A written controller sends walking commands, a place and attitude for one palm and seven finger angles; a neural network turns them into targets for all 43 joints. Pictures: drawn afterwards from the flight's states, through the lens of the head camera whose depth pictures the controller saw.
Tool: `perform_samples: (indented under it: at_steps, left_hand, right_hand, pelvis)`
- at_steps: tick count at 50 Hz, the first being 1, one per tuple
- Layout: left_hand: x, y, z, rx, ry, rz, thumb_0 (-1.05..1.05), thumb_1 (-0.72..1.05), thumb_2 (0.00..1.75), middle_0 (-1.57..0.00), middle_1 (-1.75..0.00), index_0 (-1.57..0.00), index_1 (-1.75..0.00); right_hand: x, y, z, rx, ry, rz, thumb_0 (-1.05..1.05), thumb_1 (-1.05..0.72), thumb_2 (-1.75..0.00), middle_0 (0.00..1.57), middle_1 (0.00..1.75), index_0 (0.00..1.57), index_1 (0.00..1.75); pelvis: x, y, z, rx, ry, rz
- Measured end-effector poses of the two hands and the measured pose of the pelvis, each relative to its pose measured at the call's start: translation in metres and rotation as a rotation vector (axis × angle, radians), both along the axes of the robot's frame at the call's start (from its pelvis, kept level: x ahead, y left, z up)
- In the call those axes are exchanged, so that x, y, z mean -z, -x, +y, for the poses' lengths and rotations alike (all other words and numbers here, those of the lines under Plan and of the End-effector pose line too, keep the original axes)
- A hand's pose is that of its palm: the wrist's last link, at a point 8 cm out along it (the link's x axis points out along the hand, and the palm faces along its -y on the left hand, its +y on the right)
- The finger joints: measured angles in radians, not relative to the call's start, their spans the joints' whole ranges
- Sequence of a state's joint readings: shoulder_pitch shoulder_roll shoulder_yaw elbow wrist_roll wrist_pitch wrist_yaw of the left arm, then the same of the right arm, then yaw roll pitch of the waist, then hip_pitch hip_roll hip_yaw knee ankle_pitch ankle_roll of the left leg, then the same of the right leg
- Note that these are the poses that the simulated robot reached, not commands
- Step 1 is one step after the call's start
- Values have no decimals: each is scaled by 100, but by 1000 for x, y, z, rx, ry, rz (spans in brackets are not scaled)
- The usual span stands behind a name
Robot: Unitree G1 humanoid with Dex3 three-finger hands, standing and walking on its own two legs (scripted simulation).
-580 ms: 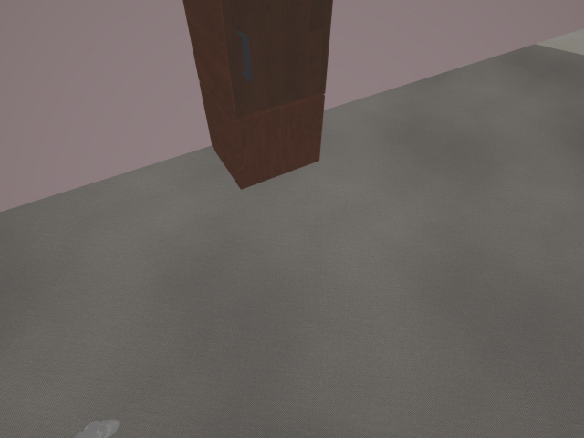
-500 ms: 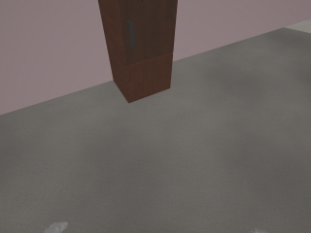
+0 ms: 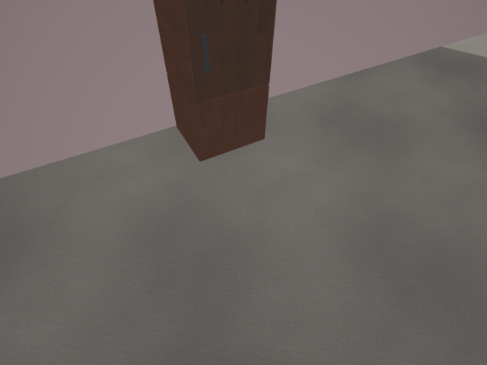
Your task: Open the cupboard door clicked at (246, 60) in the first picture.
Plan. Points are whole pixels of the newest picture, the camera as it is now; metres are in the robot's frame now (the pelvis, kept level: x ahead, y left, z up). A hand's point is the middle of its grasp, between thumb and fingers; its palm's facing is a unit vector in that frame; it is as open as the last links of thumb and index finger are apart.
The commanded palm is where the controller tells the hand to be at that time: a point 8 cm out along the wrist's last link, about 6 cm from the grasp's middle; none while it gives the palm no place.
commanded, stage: stand and wait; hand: left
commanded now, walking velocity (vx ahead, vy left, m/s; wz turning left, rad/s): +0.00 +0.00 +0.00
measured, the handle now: (203, 53) +1.33 +0.25 -0.10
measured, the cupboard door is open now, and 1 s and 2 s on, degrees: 0 0 0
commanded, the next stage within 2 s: look at it before walking up in 0.36 s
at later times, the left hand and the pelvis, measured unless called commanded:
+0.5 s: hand out of the picture +0.06 +0.24 -0.15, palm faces -0.04 -0.94 -0.33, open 7.4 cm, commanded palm none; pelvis -0.01 +0.00 +0.00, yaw +0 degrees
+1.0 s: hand out of the picture +0.07 +0.25 -0.15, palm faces -0.04 -0.94 -0.34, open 7.4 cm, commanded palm none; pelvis +0.00 +0.00 +0.00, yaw +0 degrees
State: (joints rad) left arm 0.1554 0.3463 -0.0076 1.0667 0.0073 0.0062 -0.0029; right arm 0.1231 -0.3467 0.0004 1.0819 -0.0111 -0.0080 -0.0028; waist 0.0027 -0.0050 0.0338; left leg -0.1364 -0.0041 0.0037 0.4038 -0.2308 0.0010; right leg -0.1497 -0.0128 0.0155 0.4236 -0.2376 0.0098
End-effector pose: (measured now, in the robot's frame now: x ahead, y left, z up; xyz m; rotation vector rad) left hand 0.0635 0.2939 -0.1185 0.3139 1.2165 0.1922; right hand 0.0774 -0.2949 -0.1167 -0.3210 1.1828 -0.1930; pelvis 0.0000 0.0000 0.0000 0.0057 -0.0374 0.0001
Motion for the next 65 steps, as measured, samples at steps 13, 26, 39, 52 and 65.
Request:
perform_samples:
  at_steps: [13, 26, 39, 52, 65]
  left_hand:
    - [0, 9, -2, 10, 2, 12, 1, 91, 90, -21, -30, -21, -29]
    - [0, 3, -5, 21, 13, -4, 1, 91, 90, -21, -30, -21, -29]
    - [0, 4, -2, 17, 8, 10, 1, 91, 90, -21, -30, -21, -29]
    - [-2, 0, -1, 12, 1, 11, 1, 91, 90, -21, -30, -21, -29]
    - [19, 7, -36, 37, 70, 115, 1, 91, 90, -20, -30, -20, -29]
  right_hand:
    - [4, 27, 0, 20, -12, 46, 1, -91, -90, 20, 30, 20, 30]
    - [3, 25, 4, 19, -17, 33, 0, -91, -90, 20, 30, 20, 30]
    - [1, 16, 3, 14, -12, 26, 0, -91, -90, 20, 30, 20, 30]
    - [0, 5, 2, 7, -13, 19, 0, -91, -90, 20, 30, 20, 30]
    - [24, 26, 17, 117, -91, 27, 0, -91, -90, 20, 30, 20, 30]
  pelvis:
    - [-1, 10, -1, 4, 0, 1]
    - [-2, 12, 1, 6, 0, 6]
    - [-2, 8, 1, 7, 0, 9]
    - [-3, 3, 0, 6, 0, 8]
    - [9, -21, -9, 114, -13, 22]
